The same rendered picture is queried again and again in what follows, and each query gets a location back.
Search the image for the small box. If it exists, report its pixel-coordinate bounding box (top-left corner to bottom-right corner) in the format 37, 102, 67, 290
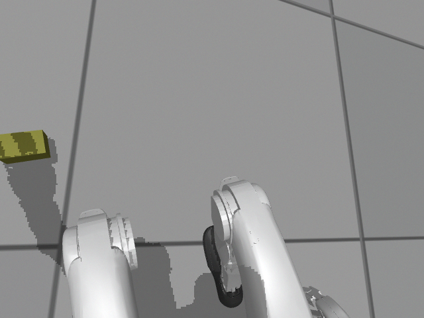
0, 130, 50, 164

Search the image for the right robot hand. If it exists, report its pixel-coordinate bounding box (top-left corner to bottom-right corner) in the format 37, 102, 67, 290
302, 286, 350, 318

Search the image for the right robot foot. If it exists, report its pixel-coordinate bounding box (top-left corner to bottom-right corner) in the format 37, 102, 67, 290
203, 225, 243, 308

